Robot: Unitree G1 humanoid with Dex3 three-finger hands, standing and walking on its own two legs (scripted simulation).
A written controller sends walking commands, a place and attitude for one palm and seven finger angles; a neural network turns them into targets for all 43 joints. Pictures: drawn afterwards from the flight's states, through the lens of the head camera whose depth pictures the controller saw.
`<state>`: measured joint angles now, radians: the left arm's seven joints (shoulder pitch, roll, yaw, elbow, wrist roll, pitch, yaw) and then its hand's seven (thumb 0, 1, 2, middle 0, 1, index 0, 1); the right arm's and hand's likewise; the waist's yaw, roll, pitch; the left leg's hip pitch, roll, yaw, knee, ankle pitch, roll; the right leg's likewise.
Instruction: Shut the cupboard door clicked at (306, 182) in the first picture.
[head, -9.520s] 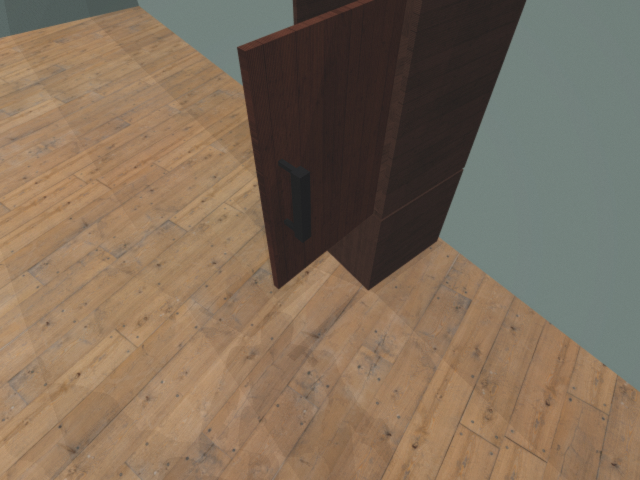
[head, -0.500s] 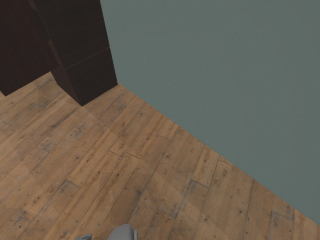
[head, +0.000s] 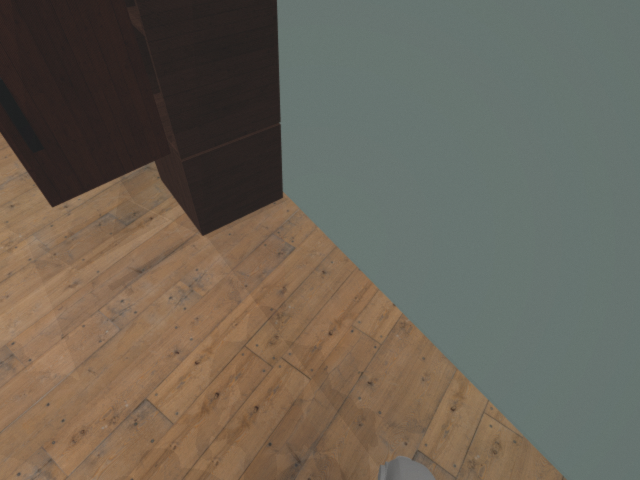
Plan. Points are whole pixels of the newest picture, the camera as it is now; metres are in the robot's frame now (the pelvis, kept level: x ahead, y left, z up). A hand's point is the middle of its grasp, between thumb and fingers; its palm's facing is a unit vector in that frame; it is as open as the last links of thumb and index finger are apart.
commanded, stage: walk to a spot facing it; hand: left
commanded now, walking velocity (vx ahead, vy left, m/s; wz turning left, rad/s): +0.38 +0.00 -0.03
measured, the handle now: (13, 112) +0.79 +0.76 -0.05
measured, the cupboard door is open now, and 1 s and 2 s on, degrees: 97 97 97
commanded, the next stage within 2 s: turn to face it in 0.66 s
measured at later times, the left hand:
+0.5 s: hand (261, 379) +0.29 +0.11 -0.16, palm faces +0.11 -0.97 -0.21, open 7.0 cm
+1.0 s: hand (239, 304) +0.43 +0.18 -0.18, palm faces +0.31 -0.93 -0.17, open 7.3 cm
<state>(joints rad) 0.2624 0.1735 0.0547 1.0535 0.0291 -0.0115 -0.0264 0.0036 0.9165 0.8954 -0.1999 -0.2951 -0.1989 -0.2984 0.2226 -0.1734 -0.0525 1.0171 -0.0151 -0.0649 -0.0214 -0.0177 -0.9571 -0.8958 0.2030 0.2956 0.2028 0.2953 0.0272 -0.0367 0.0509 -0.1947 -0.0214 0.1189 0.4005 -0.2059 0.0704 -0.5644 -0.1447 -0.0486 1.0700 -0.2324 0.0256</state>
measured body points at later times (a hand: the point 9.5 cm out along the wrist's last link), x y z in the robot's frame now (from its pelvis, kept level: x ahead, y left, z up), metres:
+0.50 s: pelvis +0.22 -0.08 +0.00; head +0.25 -0.08 +0.45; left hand +0.28 +0.17 -0.14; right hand +0.23 -0.31 -0.16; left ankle +0.25 +0.07 -0.67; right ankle +0.20 -0.16 -0.74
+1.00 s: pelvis +0.41 -0.01 -0.01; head +0.45 +0.01 +0.44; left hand +0.41 +0.23 -0.16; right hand +0.54 -0.23 -0.15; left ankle +0.43 +0.07 -0.74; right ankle +0.49 -0.17 -0.67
